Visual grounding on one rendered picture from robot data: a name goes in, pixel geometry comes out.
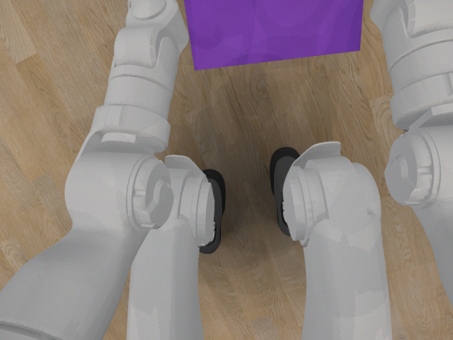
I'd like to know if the robot right upper arm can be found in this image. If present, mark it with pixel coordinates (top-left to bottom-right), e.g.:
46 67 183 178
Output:
384 125 453 308

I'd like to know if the robot right thigh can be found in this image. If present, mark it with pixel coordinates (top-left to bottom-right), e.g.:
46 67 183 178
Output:
284 156 392 340

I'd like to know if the right robot forearm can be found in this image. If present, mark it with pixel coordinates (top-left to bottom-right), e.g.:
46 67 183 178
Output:
369 0 453 130

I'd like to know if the left robot shin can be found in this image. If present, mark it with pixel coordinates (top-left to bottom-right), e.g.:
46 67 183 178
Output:
165 155 215 246

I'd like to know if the robot left upper arm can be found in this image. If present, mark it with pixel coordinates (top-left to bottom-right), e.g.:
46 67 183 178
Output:
0 152 174 340

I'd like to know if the carton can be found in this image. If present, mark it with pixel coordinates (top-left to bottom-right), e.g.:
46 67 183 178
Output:
184 0 364 70

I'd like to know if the left robot forearm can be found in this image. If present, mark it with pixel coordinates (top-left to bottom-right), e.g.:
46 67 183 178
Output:
64 0 189 206

